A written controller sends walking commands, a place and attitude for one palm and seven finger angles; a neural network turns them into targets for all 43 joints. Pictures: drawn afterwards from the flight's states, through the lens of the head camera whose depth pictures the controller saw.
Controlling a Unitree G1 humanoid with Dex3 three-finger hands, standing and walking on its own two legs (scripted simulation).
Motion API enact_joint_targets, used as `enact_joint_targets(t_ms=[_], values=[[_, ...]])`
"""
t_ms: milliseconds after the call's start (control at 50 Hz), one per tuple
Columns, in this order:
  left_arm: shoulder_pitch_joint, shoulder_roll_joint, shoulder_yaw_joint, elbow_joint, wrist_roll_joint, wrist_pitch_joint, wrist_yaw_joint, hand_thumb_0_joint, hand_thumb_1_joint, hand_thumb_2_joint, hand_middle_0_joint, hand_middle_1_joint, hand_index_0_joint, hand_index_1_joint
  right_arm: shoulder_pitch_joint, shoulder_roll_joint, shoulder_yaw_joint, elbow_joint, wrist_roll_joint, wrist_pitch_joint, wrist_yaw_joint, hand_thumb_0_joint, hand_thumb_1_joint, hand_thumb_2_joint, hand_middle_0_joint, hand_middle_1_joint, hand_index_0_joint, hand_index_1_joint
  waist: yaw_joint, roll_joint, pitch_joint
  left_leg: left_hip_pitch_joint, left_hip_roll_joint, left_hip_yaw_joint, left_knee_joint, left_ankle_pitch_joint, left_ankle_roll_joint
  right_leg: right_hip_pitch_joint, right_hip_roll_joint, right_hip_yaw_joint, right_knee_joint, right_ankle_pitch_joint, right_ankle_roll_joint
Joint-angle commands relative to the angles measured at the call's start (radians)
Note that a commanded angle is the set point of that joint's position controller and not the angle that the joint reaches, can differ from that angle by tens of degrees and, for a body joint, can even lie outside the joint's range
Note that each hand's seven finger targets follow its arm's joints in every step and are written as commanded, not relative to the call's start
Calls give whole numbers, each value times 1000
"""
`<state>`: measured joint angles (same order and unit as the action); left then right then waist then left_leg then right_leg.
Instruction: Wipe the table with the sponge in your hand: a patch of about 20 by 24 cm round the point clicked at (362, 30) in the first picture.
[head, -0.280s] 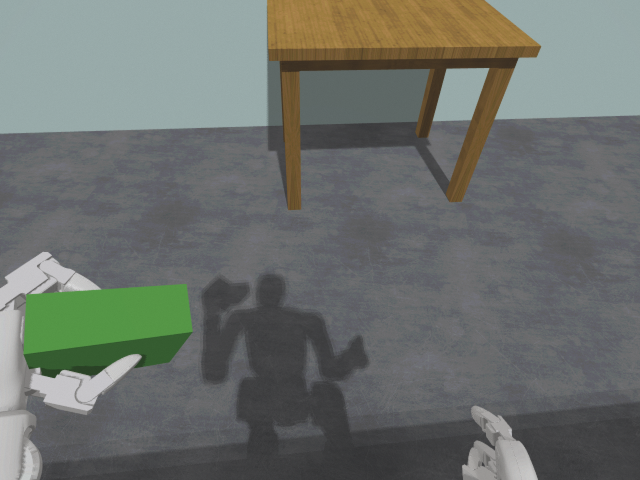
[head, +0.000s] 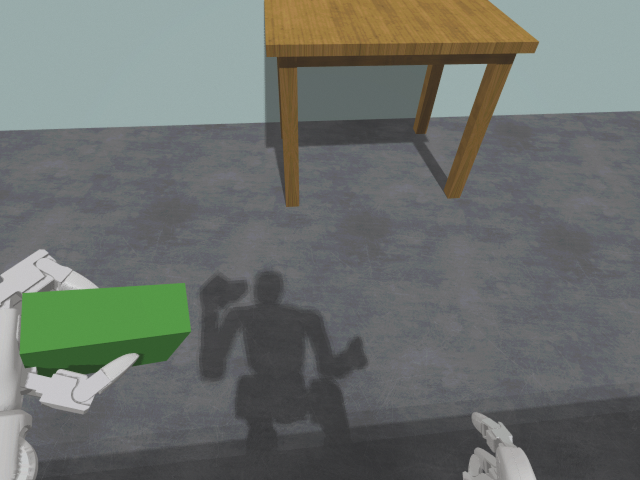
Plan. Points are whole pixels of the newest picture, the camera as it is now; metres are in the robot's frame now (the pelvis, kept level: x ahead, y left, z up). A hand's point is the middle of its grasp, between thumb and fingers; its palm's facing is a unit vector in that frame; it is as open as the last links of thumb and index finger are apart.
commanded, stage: look at it before walking up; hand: left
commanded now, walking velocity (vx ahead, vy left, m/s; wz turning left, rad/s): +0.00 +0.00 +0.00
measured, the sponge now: (131, 330) +0.23 +0.20 +0.14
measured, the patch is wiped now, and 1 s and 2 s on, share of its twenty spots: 0.00 0.00 0.00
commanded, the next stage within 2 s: walk to a spot facing it in 0.12 s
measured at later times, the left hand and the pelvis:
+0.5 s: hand (89, 318) +0.22 +0.23 +0.16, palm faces +0.43 -0.82 -0.39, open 9.3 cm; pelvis +0.01 -0.01 -0.01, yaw -1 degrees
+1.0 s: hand (166, 205) +0.37 +0.21 +0.17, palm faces +0.36 -0.84 -0.41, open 9.3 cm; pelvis +0.13 -0.02 +0.00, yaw -5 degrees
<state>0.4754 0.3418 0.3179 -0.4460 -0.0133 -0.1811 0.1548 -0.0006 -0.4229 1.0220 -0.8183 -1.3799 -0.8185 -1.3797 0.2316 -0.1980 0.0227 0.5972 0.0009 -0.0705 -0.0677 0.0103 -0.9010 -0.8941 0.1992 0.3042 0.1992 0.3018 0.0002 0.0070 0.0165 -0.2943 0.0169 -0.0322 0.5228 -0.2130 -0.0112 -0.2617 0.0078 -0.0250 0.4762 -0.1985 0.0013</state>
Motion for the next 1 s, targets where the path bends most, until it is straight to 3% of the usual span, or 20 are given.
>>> enact_joint_targets(t_ms=[0, 220, 320, 420, 480, 500, 520, 560, 580, 600, 620, 680, 720, 780, 800, 820, 840, 860, 900, 980], values=[[-76, 170, 118, -239, -7, -71, 18, 0, 100, 1300, -1200, -1600, -1200, -1600, -101, -125, -44, -157, -1, -56, -15, 0, -900, -900, 200, 300, 200, 300, 5, 72, -128, -52, 62, -38, -129, 9, 26, 113, -48, 51, -63, -10, 0], [-104, 158, 98, -208, -5, -71, 15, 0, 100, 1300, -1200, -1600, -1200, -1600, -100, -121, -39, -144, -4, -51, -13, 0, -900, -900, 200, 300, 200, 300, 0, 32, -101, -47, 55, -31, -113, -74, 28, 64, -71, 75, -103, -122, -9], [-134, 156, 92, -227, 8, -58, 24, 0, 100, 1300, -1200, -1600, -1200, -1600, -106, -126, -41, -153, -14, -34, -28, 0, -900, -900, 200, 300, 200, 300, -13, 55, -43, -100, 75, -61, -121, -438, 63, -50, -71, 110, -69, -463, -53], [-169, 160, 102, -248, 12, -74, 28, 0, 100, 1300, -1200, -1600, -1200, -1600, -90, -127, -46, -136, -21, -44, -38, 0, -900, -900, 200, 300, 200, 300, -20, 207, -56, -23, 234, -274, -219, -392, 144, -78, 14, -32, 193, -262, -23], [-87, 137, 96, -186, 8, -63, 15, 0, 100, 1300, -1200, -1600, -1200, -1600, -85, -131, -51, -139, -16, -40, -25, 0, -900, -900, 200, 300, 200, 300, -8, 192, -88, -86, 215, -164, -177, -368, 124, 47, 9, -46, 99, -262, -27], [-75, 133, 93, -181, 8, -57, 12, 0, 100, 1300, -1200, -1600, -1200, -1600, -92, -130, -49, -150, -13, -38, -22, 0, -900, -900, 200, 300, 200, 300, -5, 183, -67, -154, 176, -96, -131, -410, 103, 87, -5, -27, 54, -270, -41], [-91, 141, 88, -194, 10, -59, 11, 0, 100, 1300, -1200, -1600, -1200, -1600, -98, -120, -45, -152, -14, -35, -17, 0, -900, -900, 200, 300, 200, 300, -6, 118, -39, -230, 130, -32, -33, -414, 77, 105, -57, 71, -11, -345, -72], [-109, 171, 100, -175, 9, -57, 14, 0, 100, 1300, -1200, -1600, -1200, -1600, -102, -100, -48, -143, -5, -30, -11, 0, -900, -900, 200, 300, 200, 300, 8, -247, 2, -408, 9, 122, 365, -296, 11, 155, -313, 531, -240, -519, -208], [-148, 190, 101, -201, 6, -70, 19, 0, 100, 1300, -1200, -1600, -1200, -1600, -124, -121, -55, -146, 0, -37, -9, 0, -900, -900, 200, 300, 200, 300, 12, -232, 9, -465, 35, 69, 529, -289, 3, 200, -387, 612, -280, -389, -261], [-189, 204, 117, -219, 11, -79, 23, 0, 100, 1300, -1200, -1600, -1200, -1600, -131, -129, -52, -137, -7, -40, -6, 0, -900, -900, 200, 300, 200, 300, 1, -153, -3, -489, 59, 29, 595, -277, -3, 216, -399, 598, -268, -308, -278], [-147, 206, 131, -204, 10, -87, 24, 0, 100, 1300, -1200, -1600, -1200, -1600, -106, -110, -39, -126, -12, -40, -4, 0, -900, -900, 200, 300, 200, 300, 0, -78, -26, -425, 83, 19, 546, -258, -3, 177, -366, 487, -237, -254, -262], [-119, 219, 150, -238, 7, -101, 19, 0, 100, 1300, -1200, -1600, -1200, -1600, -115, -97, -32, -127, -13, -18, -6, 0, -900, -900, 200, 300, 200, 300, 1, -119, -35, -264, 101, 93, 329, -179, 0, 102, -280, 248, -183, -17, -213], [-111, 212, 157, -249, 1, -104, 22, 0, 100, 1300, -1200, -1600, -1200, -1600, -127, -85, -32, -141, -13, -19, -9, 0, -900, -900, 200, 300, 200, 300, 13, -148, -65, -166, 78, 149, 185, -147, 4, 112, -246, 181, -152, 26, -194], [-100, 188, 145, -280, -9, -100, 30, 0, 100, 1300, -1200, -1600, -1200, -1600, -89, -94, -46, -147, -15, -30, -17, 0, -900, -900, 200, 300, 200, 300, 3, -52, -121, 73, 30, 225, -32, -13, 7, 80, -176, 131, -41, 24, -142], [-88, 162, 121, -291, -11, -100, 29, 0, 100, 1300, -1200, -1600, -1200, -1600, -73, -109, -57, -154, -9, -38, -24, 0, -900, -900, 200, 300, 200, 300, -10, 13, -149, 200, 54, 197, -91, 11, 23, 34, -139, 95, 93, 82, -108], [-100, 166, 126, -331, -14, -109, 33, 0, 100, 1300, -1200, -1600, -1200, -1600, -64, -137, -67, -160, -8, -40, -26, 0, -900, -900, 200, 300, 200, 300, -25, 165, -195, 351, 168, 18, -144, -28, 73, -101, -74, 40, 294, 6, -61], [-101, 164, 124, -357, -14, -121, 37, 0, 100, 1300, -1200, -1600, -1200, -1600, -71, -142, -72, -161, -9, -37, -23, 0, -900, -900, 200, 300, 200, 300, -22, 339, -205, 495, 384, -263, -175, 50, 167, -329, -6, -40, 507, -333, -11], [-116, 186, 124, -339, -2, -122, 40, 0, 100, 1300, -1200, -1600, -1200, -1600, -77, -126, -62, -163, -6, -42, -15, 0, -900, -900, 200, 300, 200, 300, -20, 280, -159, 448, 453, -372, -237, 77, 230, -400, -5, 0, 664, -393, -15], [-141, 205, 129, -329, -1, -106, 25, 0, 100, 1300, -1200, -1600, -1200, -1600, -91, -112, -56, -137, -14, -53, -10, 0, -900, -900, 200, 300, 200, 300, -23, 218, -94, 338, 455, -323, -241, 15, 236, -444, -87, 43, 731, -330, -6], [-73, 154, 109, -310, 5, -82, 19, 0, 100, 1300, -1200, -1600, -1200, -1600, -69, -118, -64, -126, -1, -57, 1, 0, -900, -900, 200, 300, 200, 300, -7, 191, -49, 237, 358, -10, -247, 57, 172, -394, -109, -49, 584, -191, 15]])
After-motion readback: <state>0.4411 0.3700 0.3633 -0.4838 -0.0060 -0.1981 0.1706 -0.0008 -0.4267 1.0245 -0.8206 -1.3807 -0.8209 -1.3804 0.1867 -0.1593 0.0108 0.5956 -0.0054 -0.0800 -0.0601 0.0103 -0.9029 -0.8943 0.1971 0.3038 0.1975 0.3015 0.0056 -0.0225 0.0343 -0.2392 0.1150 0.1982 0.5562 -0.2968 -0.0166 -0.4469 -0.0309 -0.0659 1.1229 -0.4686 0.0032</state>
